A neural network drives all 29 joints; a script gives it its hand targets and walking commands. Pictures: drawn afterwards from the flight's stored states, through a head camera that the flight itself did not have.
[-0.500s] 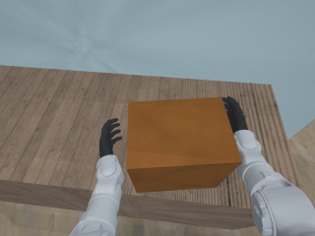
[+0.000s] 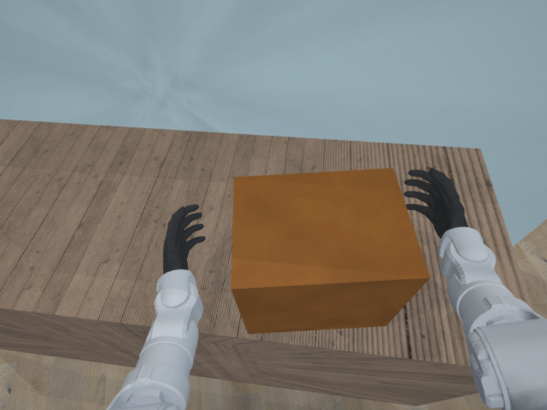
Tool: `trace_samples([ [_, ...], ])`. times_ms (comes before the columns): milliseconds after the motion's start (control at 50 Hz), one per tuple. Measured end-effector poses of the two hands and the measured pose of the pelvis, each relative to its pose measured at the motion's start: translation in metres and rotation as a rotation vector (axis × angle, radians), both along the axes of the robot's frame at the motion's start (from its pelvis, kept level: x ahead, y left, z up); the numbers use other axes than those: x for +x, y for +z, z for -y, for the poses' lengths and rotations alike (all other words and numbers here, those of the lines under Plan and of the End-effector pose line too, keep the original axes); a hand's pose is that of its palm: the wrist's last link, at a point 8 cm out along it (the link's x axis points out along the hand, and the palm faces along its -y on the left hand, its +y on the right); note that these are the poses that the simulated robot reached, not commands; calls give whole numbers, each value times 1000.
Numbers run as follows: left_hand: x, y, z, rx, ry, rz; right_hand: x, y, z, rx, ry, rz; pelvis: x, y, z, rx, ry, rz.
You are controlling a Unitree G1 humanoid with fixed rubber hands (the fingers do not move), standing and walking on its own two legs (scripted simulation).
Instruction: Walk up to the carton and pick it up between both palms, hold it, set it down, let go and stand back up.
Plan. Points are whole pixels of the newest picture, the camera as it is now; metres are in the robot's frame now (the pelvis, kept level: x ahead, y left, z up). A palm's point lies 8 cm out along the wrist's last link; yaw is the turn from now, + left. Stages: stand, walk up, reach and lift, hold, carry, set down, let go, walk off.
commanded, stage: set down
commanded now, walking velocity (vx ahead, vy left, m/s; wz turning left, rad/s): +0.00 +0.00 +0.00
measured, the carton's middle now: (315, 257) +0.35 +0.01 -0.01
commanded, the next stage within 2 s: none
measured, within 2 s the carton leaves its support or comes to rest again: neither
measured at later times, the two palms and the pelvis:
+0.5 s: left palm (155, 295) +0.25 +0.23 +0.01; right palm (481, 268) +0.36 -0.22 +0.02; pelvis -0.03 +0.00 +0.00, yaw +0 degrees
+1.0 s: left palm (150, 313) +0.22 +0.22 +0.01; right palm (513, 317) +0.30 -0.26 +0.00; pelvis -0.01 +0.00 +0.00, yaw +1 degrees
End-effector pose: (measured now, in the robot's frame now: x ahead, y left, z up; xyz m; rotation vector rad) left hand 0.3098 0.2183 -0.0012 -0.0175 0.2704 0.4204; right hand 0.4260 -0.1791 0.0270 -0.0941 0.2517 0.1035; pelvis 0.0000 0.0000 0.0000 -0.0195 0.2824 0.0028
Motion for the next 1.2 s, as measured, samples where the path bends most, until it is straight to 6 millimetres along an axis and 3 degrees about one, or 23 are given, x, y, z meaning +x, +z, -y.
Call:
trace_samples([
  [140,-16,4,-4,16,3,20,-10,-1,7,6,3,-6,-5,0,0,0,1,7],
  [260,-42,-4,-9,17,22,-7,-36,-16,25,-12,-9,-52,-13,0,1,0,4,19],
  [340,-53,4,-15,23,53,26,-49,-17,33,-17,-4,-57,-19,0,2,-1,5,28],
  [440,-58,14,-13,36,34,52,-62,-12,38,-6,9,-41,-27,-1,3,-1,8,40],
  [620,-63,12,-4,16,17,15,-79,-11,47,-5,19,-69,-35,-1,3,-1,9,54],
  [900,-68,19,-5,18,19,27,-103,-17,64,-12,19,-72,-18,2,3,1,14,100],
  [1100,-110,9,-5,26,42,-13,-156,-33,90,-24,-11,-95,-10,3,6,5,30,138],
  [1200,-122,16,1,36,36,15,-182,-35,97,-18,-11,-93,-13,3,8,6,35,151],
])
